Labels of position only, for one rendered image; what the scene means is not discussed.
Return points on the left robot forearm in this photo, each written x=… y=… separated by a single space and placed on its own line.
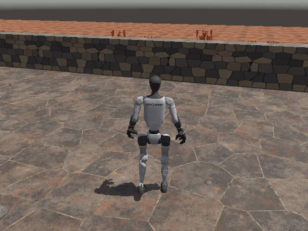
x=131 y=124

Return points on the left robot upper arm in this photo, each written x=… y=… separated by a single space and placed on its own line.
x=137 y=108

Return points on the robot left shin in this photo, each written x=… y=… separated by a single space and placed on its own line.
x=142 y=170

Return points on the robot left thigh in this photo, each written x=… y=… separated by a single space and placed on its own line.
x=142 y=142

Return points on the robot left hand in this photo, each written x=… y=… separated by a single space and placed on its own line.
x=129 y=133

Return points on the right robot upper arm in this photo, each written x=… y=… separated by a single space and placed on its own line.
x=172 y=109

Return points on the robot right hand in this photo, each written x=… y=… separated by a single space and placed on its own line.
x=182 y=137

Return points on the right robot forearm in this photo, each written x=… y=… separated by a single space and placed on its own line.
x=179 y=127

